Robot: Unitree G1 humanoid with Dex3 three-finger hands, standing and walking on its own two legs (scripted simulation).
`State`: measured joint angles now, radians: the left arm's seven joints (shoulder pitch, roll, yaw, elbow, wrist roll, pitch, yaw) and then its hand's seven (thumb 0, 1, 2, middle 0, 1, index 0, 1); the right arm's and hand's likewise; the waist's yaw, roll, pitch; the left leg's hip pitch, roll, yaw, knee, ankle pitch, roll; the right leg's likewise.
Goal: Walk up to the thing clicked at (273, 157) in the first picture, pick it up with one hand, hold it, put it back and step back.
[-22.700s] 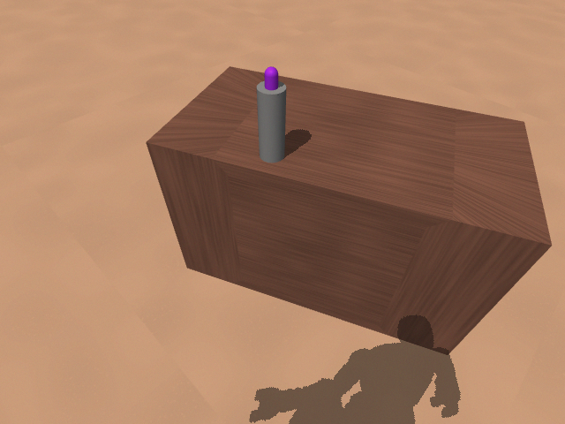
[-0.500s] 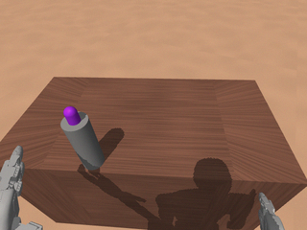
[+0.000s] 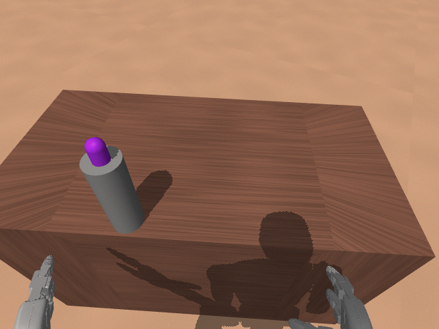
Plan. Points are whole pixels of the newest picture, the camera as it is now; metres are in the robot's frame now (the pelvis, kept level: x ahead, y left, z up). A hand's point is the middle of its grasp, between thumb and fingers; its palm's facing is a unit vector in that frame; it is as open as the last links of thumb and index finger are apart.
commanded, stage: home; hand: left
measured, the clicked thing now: (113, 186) +0.39 +0.23 +0.04
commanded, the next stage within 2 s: none
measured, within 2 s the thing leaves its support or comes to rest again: neither
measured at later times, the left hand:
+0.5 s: hand (122, 316) +0.19 +0.18 -0.06, palm faces +0.08 -0.97 -0.22, open 17.6 cm
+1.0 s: hand (126, 316) +0.19 +0.18 -0.06, palm faces +0.09 -0.97 -0.21, open 17.5 cm
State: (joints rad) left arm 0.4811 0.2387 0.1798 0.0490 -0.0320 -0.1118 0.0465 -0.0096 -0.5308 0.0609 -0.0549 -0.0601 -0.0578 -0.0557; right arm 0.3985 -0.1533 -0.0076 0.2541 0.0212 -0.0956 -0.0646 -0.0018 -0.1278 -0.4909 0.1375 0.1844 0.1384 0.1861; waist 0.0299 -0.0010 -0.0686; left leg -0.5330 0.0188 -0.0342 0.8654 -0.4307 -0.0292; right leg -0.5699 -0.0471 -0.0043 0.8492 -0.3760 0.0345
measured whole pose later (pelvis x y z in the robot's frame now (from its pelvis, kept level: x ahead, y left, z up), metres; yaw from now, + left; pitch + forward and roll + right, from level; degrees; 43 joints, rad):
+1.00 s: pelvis +0.01 +0.00 -0.01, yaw -1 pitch +9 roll +0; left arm 0.44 0.20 0.00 0.07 -0.03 0.09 0.07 -0.01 -0.56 0.04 -0.05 -0.05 -0.05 -0.05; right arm 0.46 -0.19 0.00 0.08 0.03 0.04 -0.09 0.02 -0.89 -0.90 0.21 0.30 0.21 0.30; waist 0.00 0.00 -0.12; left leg -0.63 0.03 -0.02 0.96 -0.49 -0.03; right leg -0.67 -0.04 0.01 0.94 -0.43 0.04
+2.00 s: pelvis +0.01 +0.00 -0.02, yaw -1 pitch +10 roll +0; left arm 0.46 0.20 0.00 0.02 -0.03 0.13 0.07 -0.01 -0.58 0.03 -0.05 -0.05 -0.05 -0.05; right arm 0.47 -0.19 0.00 0.07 0.03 0.03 -0.10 0.02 -0.90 -0.90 0.21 0.30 0.21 0.30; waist 0.00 0.00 -0.13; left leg -0.65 0.03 -0.03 0.99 -0.51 -0.03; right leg -0.69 -0.04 0.01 0.97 -0.44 0.04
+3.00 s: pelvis +0.00 +0.01 +0.04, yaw -2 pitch -4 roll +0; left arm 0.19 0.34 -0.01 1.08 0.02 -0.01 0.00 0.00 0.12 0.65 -0.19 -0.27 -0.19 -0.27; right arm 0.21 -0.31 -0.02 1.08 -0.03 -0.01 0.00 0.01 -0.90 -0.90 0.21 0.30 0.21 0.30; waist 0.00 -0.01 0.05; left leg -0.17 0.02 0.01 0.50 -0.27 -0.02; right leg -0.23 -0.05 0.03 0.50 -0.21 0.04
